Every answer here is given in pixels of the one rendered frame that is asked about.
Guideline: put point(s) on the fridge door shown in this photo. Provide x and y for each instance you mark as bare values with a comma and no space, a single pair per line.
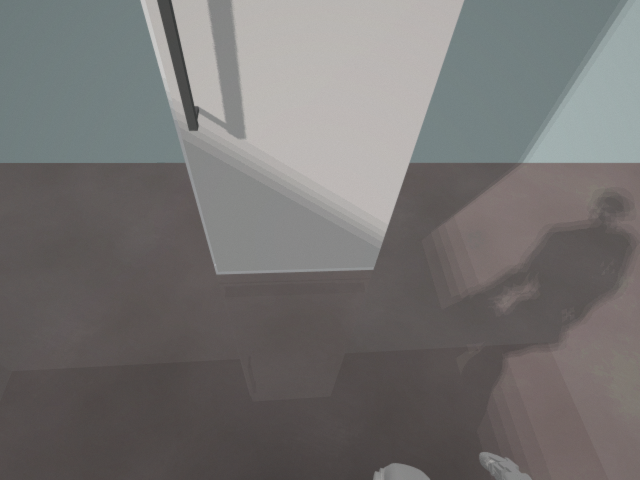
309,112

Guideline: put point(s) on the handle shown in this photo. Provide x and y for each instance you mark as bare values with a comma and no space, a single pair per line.
174,44

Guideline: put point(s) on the right robot hand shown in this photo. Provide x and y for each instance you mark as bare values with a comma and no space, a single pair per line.
500,468

